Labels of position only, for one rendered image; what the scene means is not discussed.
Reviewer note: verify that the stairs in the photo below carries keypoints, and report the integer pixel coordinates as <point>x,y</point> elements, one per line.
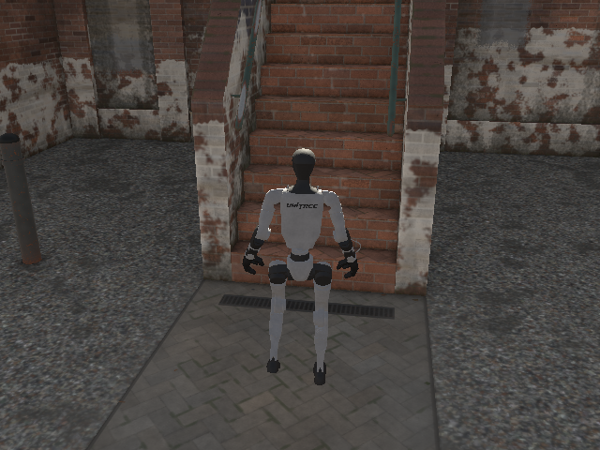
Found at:
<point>325,87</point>

